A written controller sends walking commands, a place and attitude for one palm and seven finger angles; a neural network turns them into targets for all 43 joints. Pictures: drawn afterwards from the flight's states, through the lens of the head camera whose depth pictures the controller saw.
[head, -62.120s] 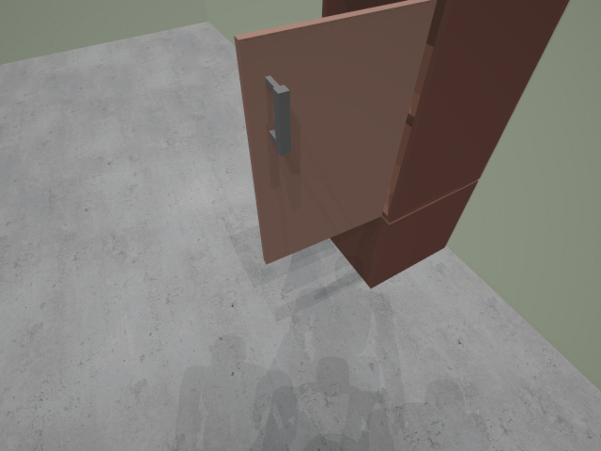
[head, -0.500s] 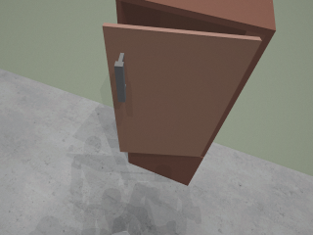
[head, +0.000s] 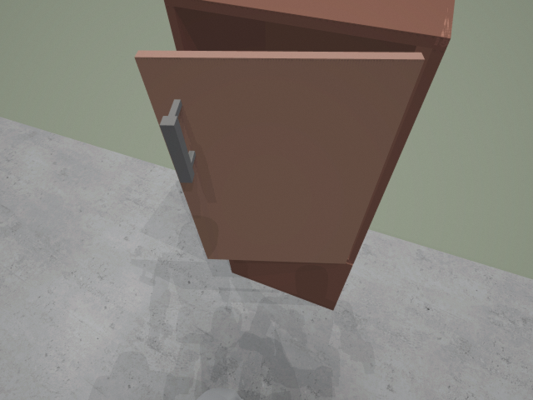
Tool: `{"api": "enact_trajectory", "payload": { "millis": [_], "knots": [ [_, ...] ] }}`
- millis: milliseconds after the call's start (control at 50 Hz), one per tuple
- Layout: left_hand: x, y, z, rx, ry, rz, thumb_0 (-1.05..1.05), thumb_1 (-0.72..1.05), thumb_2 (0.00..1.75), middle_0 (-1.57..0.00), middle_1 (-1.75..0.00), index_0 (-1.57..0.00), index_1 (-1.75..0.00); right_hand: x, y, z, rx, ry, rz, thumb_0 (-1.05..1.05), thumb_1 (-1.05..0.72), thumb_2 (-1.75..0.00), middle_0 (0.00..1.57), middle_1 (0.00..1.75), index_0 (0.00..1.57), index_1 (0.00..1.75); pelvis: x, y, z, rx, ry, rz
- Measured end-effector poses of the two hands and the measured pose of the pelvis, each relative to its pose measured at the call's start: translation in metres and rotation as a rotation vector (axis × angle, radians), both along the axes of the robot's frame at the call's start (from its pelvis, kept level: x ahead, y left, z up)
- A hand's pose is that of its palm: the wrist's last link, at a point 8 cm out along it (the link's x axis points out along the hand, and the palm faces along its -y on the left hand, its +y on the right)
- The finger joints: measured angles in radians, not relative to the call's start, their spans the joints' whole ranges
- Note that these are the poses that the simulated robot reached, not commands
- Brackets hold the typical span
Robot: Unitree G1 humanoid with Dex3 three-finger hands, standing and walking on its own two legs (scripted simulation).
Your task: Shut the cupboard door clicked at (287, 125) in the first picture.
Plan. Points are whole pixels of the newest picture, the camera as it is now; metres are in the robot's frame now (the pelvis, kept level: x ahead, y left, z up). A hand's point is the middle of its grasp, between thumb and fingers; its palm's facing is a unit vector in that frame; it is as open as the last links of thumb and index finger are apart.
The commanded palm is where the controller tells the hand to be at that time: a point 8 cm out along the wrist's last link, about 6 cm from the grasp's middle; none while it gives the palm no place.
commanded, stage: come to a stop and stand still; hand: left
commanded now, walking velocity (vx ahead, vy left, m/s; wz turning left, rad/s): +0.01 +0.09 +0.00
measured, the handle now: (181, 142) +0.46 +0.17 +0.12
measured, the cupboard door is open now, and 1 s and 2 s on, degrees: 19 19 19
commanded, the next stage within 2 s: look again from close up in 0.62 s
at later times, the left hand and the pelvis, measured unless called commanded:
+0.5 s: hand out of the picture -0.02 +0.27 -0.17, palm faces -0.01 -0.96 -0.28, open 7.4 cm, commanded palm none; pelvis -0.05 +0.07 -0.01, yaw -1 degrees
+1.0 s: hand out of the picture +0.02 +0.22 -0.17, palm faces -0.02 -0.98 -0.21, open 7.3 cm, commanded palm none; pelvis -0.02 +0.04 +0.00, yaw -1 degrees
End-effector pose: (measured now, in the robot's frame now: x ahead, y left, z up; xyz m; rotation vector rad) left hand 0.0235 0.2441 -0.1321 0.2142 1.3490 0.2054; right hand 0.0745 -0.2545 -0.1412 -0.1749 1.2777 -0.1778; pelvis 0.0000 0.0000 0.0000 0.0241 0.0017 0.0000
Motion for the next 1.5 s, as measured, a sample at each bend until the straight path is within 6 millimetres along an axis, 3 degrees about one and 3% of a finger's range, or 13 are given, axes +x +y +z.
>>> {"api": "enact_trajectory", "payload": {
  "millis": [120, 180, 360, 540, 640, 740, 960, 1120, 1340, 1380, 1440, 1500],
  "knots": [
    [0.005, 0.005, -0.004, -0.03, -0.056, 0.0, 0.01, 0.91, 0.9, -0.2, -0.3, -0.21, -0.3, -0.018, 0.01, 0.008, -0.022, 0.017, 0.022, 0.0, -0.91, -0.9, 0.19, 0.3, 0.2, 0.3, -0.012, 0.011, 0.002, 0.004, 0.009, 0.01],
    [0.002, 0.016, -0.014, -0.036, -0.082, -0.001, 0.01, 0.9, 0.9, -0.2, -0.3, -0.21, -0.3, -0.027, 0.022, 0.005, -0.038, -0.018, 0.026, 0.0, -0.91, -0.9, 0.19, 0.3, 0.2, 0.3, -0.018, 0.025, -0.006, -0.025, 0.002, 0.022],
    [-0.015, 0.057, -0.009, -0.016, -0.12, -0.051, 0.01, 0.91, 0.9, -0.2, -0.3, -0.2, -0.3, -0.058, 0.084, -0.004, 0.035, -0.116, 0.014, 0.0, -0.92, -0.9, 0.19, 0.3, 0.2, 0.3, -0.04, 0.06, -0.011, -0.022, -0.06, -0.016],
    [-0.054, 0.076, -0.002, 0.006, -0.037, -0.041, 0.01, 0.91, 0.9, -0.19, -0.3, -0.2, -0.3, -0.095, 0.094, -0.008, 0.057, -0.025, 0.024, 0.0, -0.93, -0.9, 0.2, 0.3, 0.2, 0.3, -0.048, 0.07, -0.007, -0.008, -0.041, -0.016],
    [-0.071, 0.07, -0.002, -0.004, 0.03, -0.028, 0.01, 0.91, 0.9, -0.19, -0.3, -0.2, -0.3, -0.105, 0.091, -0.009, 0.058, 0.03, 0.014, 0.0, -0.91, -0.9, 0.2, 0.3, 0.2, 0.3, -0.044, 0.068, -0.005, -0.006, -0.032, -0.02],
    [-0.072, 0.057, -0.004, -0.027, 0.066, -0.023, 0.01, 0.91, 0.9, -0.19, -0.3, -0.2, -0.3, -0.105, 0.083, -0.008, 0.05, 0.061, 0.007, 0.0, -0.91, -0.9, 0.2, 0.3, 0.2, 0.3, -0.036, 0.063, -0.003, -0.005, -0.024, -0.019],
    [-0.023, 0.027, -0.009, -0.061, 0.002, -0.041, 0.01, 0.91, 0.9, -0.2, -0.3, -0.2, -0.3, -0.075, 0.062, -0.005, 0.028, 0.048, 0.01, 0.0, -0.9, -0.9, 0.2, 0.3, 0.2, 0.3, -0.018, 0.044, -0.002, -0.009, -0.02, -0.01],
    [0.014, 0.022, -0.007, -0.046, -0.072, -0.056, 0.01, 0.91, 0.9, -0.2, -0.3, -0.2, -0.3, -0.052, 0.05, -0.003, 0.021, 0.02, 0.019, 0.0, -0.9, -0.9, 0.2, 0.3, 0.2, 0.3, -0.009, 0.031, -0.001, -0.013, -0.019, -0.003],
    [0.029, 0.021, -0.003, -0.02, -0.103, -0.053, 0.01, 0.91, 0.9, -0.2, -0.3, -0.2, -0.3, -0.045, 0.036, -0.002, 0.012, 0.026, 0.026, 0.0, -0.9, -0.9, 0.2, 0.3, 0.2, 0.3, -0.005, 0.022, -0.001, -0.019, -0.015, 0.006],
    [0.052, 0.031, 0.015, -0.005, -0.305, 0.042, 0.01, 0.91, 0.9, -0.2, -0.3, -0.21, -0.3, -0.039, 0.031, 0.002, -0.035, -0.075, 0.028, 0.0, -0.9, -0.9, 0.2, 0.3, 0.2, 0.3, -0.01, 0.019, -0.007, -0.014, -0.027, 0.012],
    [0.095, 0.034, 0.072, 0.052, -0.713, 0.055, 0.02, 0.91, 0.9, -0.21, -0.31, -0.22, -0.31, -0.017, 0.024, 0.007, -0.049, -0.286, 0.038, 0.01, -0.9, -0.9, 0.2, 0.3, 0.2, 0.3, -0.01, 0.016, -0.017, 0.002, -0.034, 0.029],
    [0.124, 0.021, 0.133, 0.035, -1.047, 0.012, 0.02, 0.91, 0.9, -0.23, -0.34, -0.23, -0.34, 0.013, 0.021, 0.015, -0.026, -0.48, 0.058, 0.01, -0.9, -0.9, 0.2, 0.3, 0.2, 0.3, -0.013, 0.015, -0.021, -0.01, -0.001, 0.047]
  ]
}}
